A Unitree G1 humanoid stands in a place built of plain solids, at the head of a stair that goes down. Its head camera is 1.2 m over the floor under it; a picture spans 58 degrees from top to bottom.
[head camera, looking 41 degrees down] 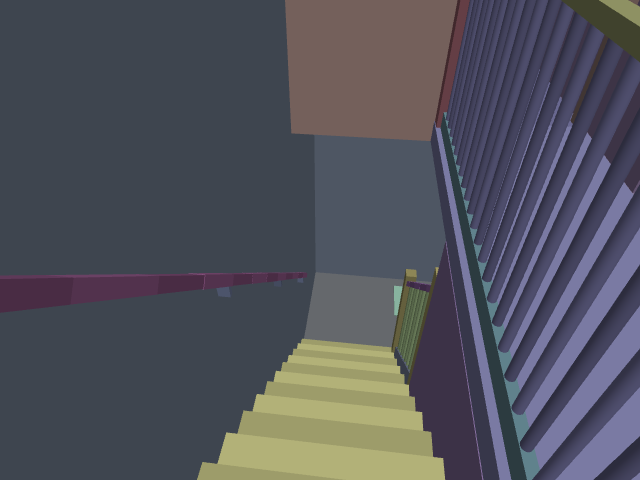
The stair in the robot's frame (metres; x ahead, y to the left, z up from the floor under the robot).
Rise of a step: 0.20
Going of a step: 0.20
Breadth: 0.90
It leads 7 degrees to the right of straight ahead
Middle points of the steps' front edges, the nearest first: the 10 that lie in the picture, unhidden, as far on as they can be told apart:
0.79 -0.05 -0.60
0.99 -0.07 -0.80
1.19 -0.10 -1.00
1.39 -0.12 -1.21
1.59 -0.14 -1.41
1.79 -0.17 -1.61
1.99 -0.19 -1.81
2.19 -0.21 -2.01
2.39 -0.24 -2.21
2.59 -0.26 -2.41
